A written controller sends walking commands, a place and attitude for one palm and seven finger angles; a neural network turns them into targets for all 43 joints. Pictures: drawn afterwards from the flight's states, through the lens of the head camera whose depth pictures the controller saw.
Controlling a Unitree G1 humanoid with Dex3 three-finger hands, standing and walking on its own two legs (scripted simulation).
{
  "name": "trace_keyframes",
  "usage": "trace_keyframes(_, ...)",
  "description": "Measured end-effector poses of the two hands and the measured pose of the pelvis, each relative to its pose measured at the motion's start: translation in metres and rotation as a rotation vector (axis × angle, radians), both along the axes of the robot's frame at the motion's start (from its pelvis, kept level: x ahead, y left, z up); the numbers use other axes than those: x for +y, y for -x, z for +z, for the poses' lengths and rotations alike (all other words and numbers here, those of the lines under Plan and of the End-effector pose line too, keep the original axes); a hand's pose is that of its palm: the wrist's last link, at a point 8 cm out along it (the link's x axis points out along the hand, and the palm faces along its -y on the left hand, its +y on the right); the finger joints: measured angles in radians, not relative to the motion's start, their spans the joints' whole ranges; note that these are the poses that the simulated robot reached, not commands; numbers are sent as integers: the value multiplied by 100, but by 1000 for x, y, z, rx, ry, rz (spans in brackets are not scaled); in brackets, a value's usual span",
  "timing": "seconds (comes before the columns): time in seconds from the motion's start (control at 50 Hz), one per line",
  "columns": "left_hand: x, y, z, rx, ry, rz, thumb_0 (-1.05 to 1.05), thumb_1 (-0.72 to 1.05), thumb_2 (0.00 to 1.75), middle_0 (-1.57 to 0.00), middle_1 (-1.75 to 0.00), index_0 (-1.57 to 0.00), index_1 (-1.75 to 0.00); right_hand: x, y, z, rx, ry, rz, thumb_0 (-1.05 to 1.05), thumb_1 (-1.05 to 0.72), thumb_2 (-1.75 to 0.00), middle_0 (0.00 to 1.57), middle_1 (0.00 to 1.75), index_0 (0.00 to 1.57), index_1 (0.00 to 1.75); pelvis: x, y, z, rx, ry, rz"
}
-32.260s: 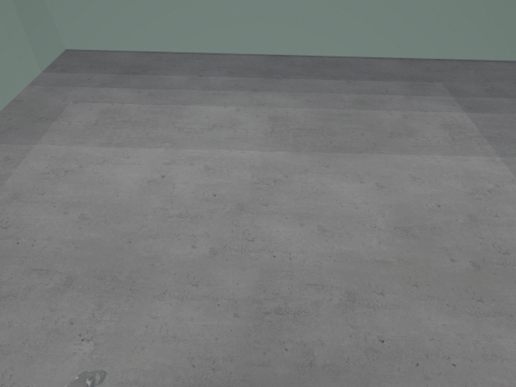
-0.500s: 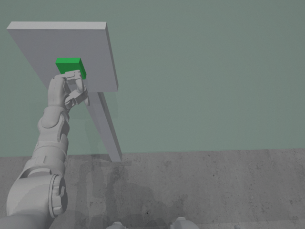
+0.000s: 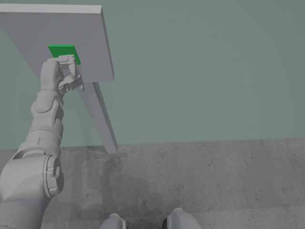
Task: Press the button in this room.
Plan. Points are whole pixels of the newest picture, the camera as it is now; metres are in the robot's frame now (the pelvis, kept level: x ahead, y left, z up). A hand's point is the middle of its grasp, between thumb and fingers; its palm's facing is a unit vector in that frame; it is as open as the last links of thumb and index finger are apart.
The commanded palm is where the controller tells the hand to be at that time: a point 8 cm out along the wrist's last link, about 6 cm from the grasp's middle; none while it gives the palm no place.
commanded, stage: press the button with the knuckle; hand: left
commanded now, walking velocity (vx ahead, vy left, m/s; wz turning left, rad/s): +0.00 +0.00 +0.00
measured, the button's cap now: (66, 52) +0.54 +0.19 +0.12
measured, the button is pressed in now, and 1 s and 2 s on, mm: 13 0 0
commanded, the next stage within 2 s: hold the button down briefly in 0.08 s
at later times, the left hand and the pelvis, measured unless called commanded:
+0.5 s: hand (78, 77) +0.49 +0.17 +0.09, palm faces +0.00 -1.00 -0.04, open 3.3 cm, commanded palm +0.49 +0.21 +0.09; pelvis -0.02 +0.00 -0.01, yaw +0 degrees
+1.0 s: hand (77, 83) +0.46 +0.16 +0.09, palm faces +0.00 -1.00 -0.02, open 3.3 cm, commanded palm +0.42 +0.22 +0.09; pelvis +0.01 +0.01 +0.00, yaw -1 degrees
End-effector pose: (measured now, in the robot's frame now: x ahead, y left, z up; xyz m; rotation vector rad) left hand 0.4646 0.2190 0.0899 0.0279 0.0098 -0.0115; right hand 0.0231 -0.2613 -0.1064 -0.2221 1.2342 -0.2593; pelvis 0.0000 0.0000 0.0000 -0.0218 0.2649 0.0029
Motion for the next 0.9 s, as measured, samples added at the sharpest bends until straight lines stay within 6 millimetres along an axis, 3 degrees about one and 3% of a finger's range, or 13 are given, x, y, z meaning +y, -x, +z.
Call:
trace_keyframes(0.36,2,-1,0,2,-11,2,3,79,96,-130,-150,-146,-150,1,40,-2,35,24,4,0,-91,-90,20,30,20,30,4,20,-8,23,10,11)
trace_keyframes(0.52,1,0,0,0,-13,11,3,80,95,-130,-150,-146,-150,3,48,-2,37,24,5,0,-91,-90,21,30,20,30,5,24,-10,27,9,9)
trace_keyframes(0.72,1,3,-2,-7,9,9,4,83,93,-130,-150,-148,-150,4,39,1,10,18,-1,0,-91,-90,20,30,20,30,6,19,-8,19,9,-3)
trace_keyframes(0.9,0,17,-1,-23,15,21,5,88,90,-130,-150,-141,-150,8,6,2,-42,-17,-5,0,-91,-90,20,30,20,30,7,4,-1,-8,1,-20)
